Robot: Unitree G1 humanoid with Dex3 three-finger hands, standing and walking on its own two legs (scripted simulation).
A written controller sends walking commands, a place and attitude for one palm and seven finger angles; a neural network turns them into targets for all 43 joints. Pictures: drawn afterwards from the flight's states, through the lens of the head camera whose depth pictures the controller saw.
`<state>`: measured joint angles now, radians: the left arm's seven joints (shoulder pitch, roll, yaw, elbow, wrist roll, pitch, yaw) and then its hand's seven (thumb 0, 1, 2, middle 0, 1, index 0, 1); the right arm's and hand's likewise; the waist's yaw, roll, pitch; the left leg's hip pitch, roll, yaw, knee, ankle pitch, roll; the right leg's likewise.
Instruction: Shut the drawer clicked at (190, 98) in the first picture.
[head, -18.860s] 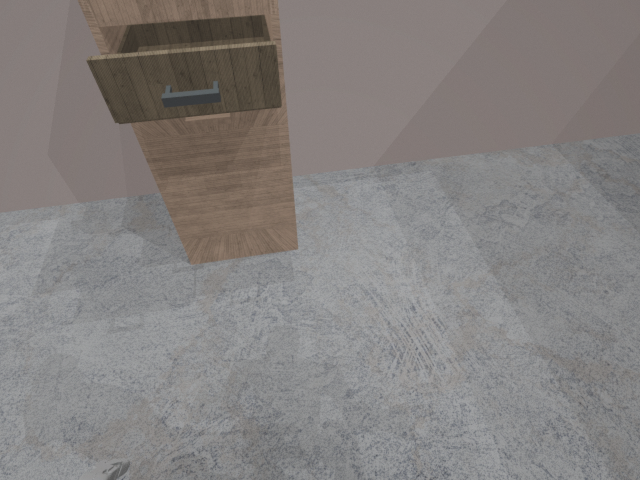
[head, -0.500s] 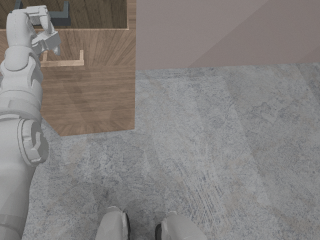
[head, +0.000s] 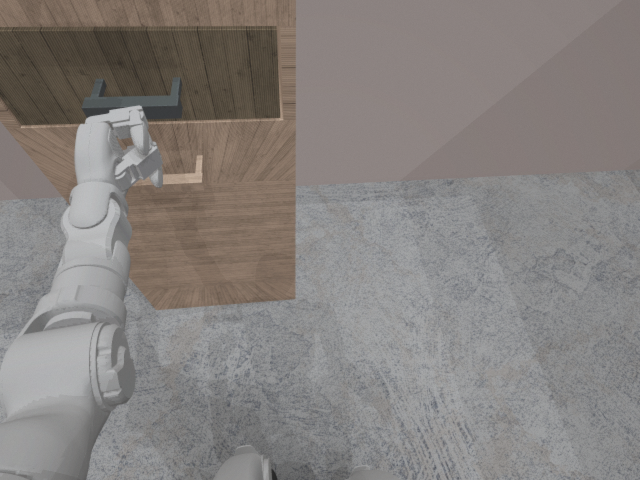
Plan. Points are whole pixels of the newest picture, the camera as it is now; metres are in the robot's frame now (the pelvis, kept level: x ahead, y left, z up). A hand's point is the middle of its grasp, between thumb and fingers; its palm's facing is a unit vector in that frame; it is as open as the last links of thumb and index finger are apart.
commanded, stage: draw the hand back to the body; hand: left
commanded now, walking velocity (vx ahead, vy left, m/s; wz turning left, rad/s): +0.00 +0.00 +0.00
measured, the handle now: (136, 97) +0.60 +0.22 +0.10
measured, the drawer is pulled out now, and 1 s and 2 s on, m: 0.00 0.00 0.00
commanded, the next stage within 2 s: step back with the hand held close in 1.38 s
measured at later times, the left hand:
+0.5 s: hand (95, 229) +0.36 +0.20 +0.15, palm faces +0.07 -1.00 -0.02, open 3.3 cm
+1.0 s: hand out of the picture +0.23 +0.22 +0.19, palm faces +0.35 -0.89 -0.31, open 3.2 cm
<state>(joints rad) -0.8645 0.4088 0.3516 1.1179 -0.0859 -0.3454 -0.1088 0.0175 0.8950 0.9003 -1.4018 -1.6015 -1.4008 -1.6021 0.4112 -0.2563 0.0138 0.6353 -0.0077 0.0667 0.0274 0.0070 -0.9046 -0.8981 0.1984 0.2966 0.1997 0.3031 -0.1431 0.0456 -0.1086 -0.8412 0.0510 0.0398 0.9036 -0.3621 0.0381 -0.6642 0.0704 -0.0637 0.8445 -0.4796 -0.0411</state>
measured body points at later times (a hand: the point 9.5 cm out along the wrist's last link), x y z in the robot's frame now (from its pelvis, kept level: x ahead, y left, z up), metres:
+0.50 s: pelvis +0.00 -0.01 +0.03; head +0.01 -0.02 +0.48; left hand +0.35 +0.25 +0.15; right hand +0.15 -0.26 -0.07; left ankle +0.04 +0.09 -0.69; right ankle -0.05 -0.10 -0.69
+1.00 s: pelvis +0.00 -0.01 +0.05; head -0.02 -0.04 +0.50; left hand +0.20 +0.27 +0.21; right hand +0.20 -0.22 -0.03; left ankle +0.04 +0.09 -0.69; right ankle -0.05 -0.10 -0.69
